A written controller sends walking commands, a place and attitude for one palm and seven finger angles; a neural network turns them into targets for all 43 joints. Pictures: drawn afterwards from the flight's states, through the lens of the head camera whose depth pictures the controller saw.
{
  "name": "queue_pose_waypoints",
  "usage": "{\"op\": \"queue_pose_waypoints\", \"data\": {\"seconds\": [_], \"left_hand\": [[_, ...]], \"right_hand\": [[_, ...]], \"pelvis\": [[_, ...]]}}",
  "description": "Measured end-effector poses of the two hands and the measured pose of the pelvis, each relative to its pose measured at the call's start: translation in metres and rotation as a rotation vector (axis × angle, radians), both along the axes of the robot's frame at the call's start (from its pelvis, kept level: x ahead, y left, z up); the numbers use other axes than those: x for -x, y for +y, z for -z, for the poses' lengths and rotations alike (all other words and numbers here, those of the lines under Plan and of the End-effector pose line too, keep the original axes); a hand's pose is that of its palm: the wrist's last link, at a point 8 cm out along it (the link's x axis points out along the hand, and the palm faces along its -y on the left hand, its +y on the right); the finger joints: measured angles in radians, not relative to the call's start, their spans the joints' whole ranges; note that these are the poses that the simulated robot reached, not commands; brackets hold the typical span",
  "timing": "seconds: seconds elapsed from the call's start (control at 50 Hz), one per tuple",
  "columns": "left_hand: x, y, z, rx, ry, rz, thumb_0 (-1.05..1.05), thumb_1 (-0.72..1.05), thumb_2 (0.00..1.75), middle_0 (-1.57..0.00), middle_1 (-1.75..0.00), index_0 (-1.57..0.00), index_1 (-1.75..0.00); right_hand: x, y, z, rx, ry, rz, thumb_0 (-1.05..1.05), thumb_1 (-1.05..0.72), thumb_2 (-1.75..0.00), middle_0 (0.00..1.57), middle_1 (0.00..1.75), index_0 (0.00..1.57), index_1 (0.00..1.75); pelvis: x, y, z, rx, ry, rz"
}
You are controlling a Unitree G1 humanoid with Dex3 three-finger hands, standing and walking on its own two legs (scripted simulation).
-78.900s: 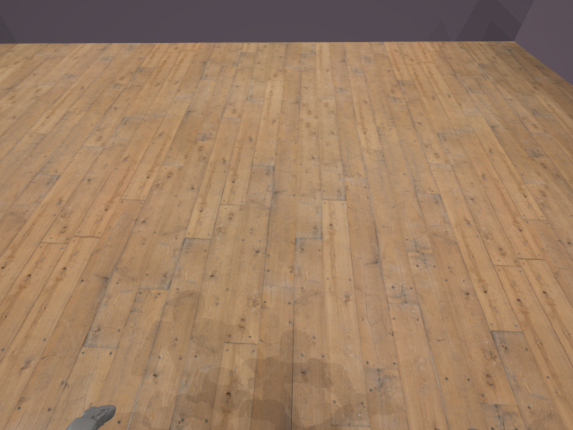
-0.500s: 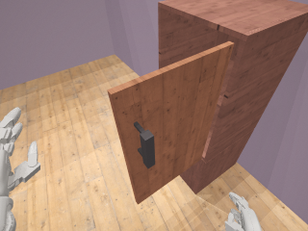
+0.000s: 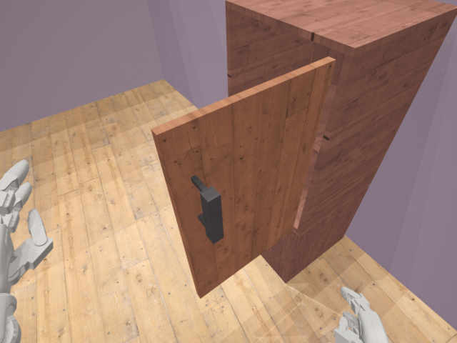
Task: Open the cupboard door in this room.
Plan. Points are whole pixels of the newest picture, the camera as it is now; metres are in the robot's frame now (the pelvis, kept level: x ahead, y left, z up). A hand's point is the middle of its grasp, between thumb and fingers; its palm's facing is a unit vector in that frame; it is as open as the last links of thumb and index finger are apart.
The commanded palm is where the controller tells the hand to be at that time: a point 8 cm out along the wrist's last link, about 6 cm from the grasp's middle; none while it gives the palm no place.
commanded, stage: step back with the hand held close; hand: left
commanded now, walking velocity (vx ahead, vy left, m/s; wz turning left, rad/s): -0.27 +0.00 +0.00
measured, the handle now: (206, 209) +0.32 +0.08 +0.08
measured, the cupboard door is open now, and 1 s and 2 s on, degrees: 91 91 91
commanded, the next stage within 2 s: stop stepping back and stand still in 0.90 s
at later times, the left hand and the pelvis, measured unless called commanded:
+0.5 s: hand out of the picture +0.11 +0.29 +0.15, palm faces +0.42 -0.76 -0.50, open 7.4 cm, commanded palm +0.05 +0.32 +0.17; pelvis -0.09 +0.03 -0.02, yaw -1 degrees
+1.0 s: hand out of the picture +0.00 +0.27 +0.16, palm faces +0.42 -0.78 -0.46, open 7.4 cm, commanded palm -0.06 +0.31 +0.17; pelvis -0.21 +0.02 -0.02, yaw -3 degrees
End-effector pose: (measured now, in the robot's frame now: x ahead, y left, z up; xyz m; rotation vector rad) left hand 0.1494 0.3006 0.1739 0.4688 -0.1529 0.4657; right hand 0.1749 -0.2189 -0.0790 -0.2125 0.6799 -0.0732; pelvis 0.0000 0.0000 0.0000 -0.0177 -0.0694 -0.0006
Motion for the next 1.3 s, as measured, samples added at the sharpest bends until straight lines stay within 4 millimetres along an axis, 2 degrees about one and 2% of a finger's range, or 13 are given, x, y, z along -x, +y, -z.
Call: {"op": "queue_pose_waypoints", "data": {"seconds": [0.14, 0.26, 0.4, 0.58, 0.7, 0.8, 0.86, 0.9, 1.0, 1.06, 1.14, 1.2, 1.3], "left_hand": [[-0.003, 0.002, 0.009, -0.045, 0.079, 0.081, 0.01, 0.89, 0.9, -0.21, -0.3, -0.21, -0.3], [0.012, 0.005, 0.009, -0.094, 0.1, 0.154, 0.01, 0.89, 0.9, -0.22, -0.3, -0.22, -0.3], [0.046, 0.019, -0.002, -0.152, 0.01, 0.138, 0.01, 0.89, 0.9, -0.22, -0.3, -0.22, -0.3], [0.098, 0.021, 0.01, -0.127, -0.062, 0.057, 0.01, 0.89, 0.9, -0.22, -0.3, -0.22, -0.3], [0.117, 0.022, 0.011, -0.097, -0.142, 0.11, 0.01, 0.88, 0.9, -0.22, -0.3, -0.22, -0.3], [0.134, 0.034, -0.009, -0.171, -0.179, 0.107, 0.01, 0.88, 0.9, -0.22, -0.3, -0.22, -0.3], [0.152, 0.037, -0.02, -0.184, -0.186, 0.088, 0.01, 0.88, 0.9, -0.22, -0.3, -0.22, -0.3], [0.165, 0.034, -0.02, -0.168, -0.169, 0.081, 0.01, 0.89, 0.9, -0.22, -0.3, -0.22, -0.3], [0.19, 0.009, -0.004, -0.136, -0.104, 0.118, 0.01, 0.89, 0.9, -0.21, -0.3, -0.21, -0.3], [0.199, -0.001, 0.0, -0.107, -0.063, 0.159, 0.01, 0.89, 0.9, -0.21, -0.3, -0.21, -0.3], [0.209, 0.002, -0.004, -0.128, -0.039, 0.174, 0.01, 0.88, 0.9, -0.22, -0.3, -0.22, -0.3], [0.215, 0.012, -0.001, -0.125, -0.057, 0.163, 0.01, 0.88, 0.9, -0.22, -0.3, -0.22, -0.3], [0.233, 0.014, 0.002, -0.093, -0.062, 0.152, 0.01, 0.89, 0.9, -0.22, -0.3, -0.22, -0.3]], "right_hand": [[0.019, -0.007, -0.002, 0.032, 0.043, 0.061, 0.01, -0.91, -0.9, 0.2, 0.3, 0.2, 0.3], [0.048, -0.008, -0.003, 0.057, 0.072, 0.121, 0.01, -0.91, -0.9, 0.2, 0.3, 0.2, 0.3], [0.081, 0.005, -0.002, 0.057, 0.054, 0.122, 0.01, -0.91, -0.9, 0.2, 0.3, 0.2, 0.3], [0.121, 0.013, 0.015, 0.043, 0.036, 0.063, 0.01, -0.91, -0.9, 0.2, 0.3, 0.2, 0.3], [0.157, 0.013, 0.02, 0.097, 0.072, 0.075, 0.01, -0.91, -0.9, 0.2, 0.3, 0.21, 0.3], [0.187, 0.021, 0.015, 0.076, 0.061, 0.104, 0.02, -0.91, -0.9, 0.2, 0.3, 0.2, 0.3], [0.202, 0.026, 0.01, 0.037, 0.062, 0.1, 0.02, -0.91, -0.9, 0.2, 0.3, 0.2, 0.3], [0.21, 0.027, 0.007, 0.02, 0.056, 0.09, 0.02, -0.91, -0.9, 0.2, 0.3, 0.2, 0.3], [0.224, 0.019, 0.017, -0.005, 0.029, 0.042, 0.01, -0.9, -0.9, 0.2, 0.3, 0.21, 0.3], [0.24, 0.012, 0.02, 0.012, 0.078, 0.046, 0.01, -0.91, -0.9, 0.2, 0.3, 0.21, 0.3], [0.261, 0.003, 0.006, 0.042, 0.077, 0.09, 0.02, -0.91, -0.9, 0.2, 0.3, 0.21, 0.3], [0.269, -0.005, 0.001, 0.08, 0.022, 0.119, 0.02, -0.91, -0.9, 0.2, 0.3, 0.21, 0.3], [0.294, -0.007, -0.009, 0.079, -0.037, 0.124, 0.02, -0.91, -0.9, 0.2, 0.3, 0.2, 0.3]], "pelvis": [[0.019, 0.01, 0.001, 0.0, 0.051, 0.017], [0.038, 0.02, 0.004, -0.007, 0.064, 0.03], [0.066, 0.027, 0.011, -0.015, 0.052, 0.028], [0.106, 0.025, 0.024, -0.003, 0.031, 0.003], [0.133, 0.035, 0.03, 0.007, 0.018, 0.006], [0.156, 0.036, 0.024, 0.058, 0.019, -0.022], [0.166, 0.032, 0.017, 0.061, 0.049, -0.011], [0.174, 0.028, 0.014, 0.055, 0.073, 0.002], [0.209, 0.016, 0.022, -0.005, 0.123, 0.044], [0.223, 0.017, 0.015, -0.005, 0.107, 0.05], [0.23, 0.016, 0.009, -0.037, 0.101, 0.051], [0.237, 0.022, 0.015, -0.016, 0.095, 0.042], [0.267, 0.023, 0.013, -0.04, 0.045, 0.044]]}}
